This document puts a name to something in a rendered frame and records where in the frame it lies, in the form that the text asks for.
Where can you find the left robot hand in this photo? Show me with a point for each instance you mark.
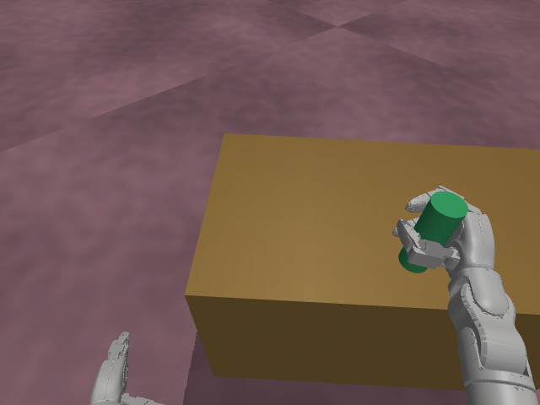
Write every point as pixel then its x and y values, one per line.
pixel 111 381

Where can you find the can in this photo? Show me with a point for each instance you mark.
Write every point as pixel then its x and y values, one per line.
pixel 440 218

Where can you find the right robot hand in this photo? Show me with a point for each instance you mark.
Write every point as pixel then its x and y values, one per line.
pixel 471 244

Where can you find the right robot arm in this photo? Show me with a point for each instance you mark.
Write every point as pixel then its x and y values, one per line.
pixel 493 356

